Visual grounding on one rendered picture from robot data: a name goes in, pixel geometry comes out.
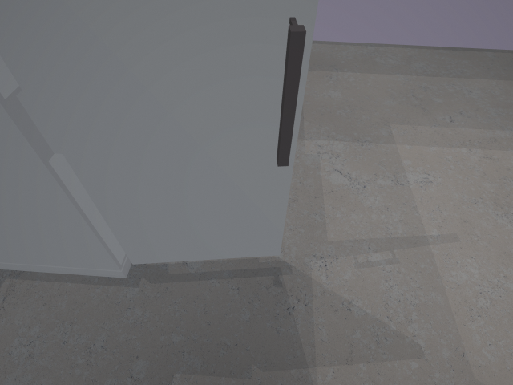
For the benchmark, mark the fridge door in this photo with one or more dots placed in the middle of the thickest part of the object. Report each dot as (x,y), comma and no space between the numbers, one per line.
(168,112)

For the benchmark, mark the handle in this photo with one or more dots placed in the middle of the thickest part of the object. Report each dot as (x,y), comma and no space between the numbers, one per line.
(293,62)

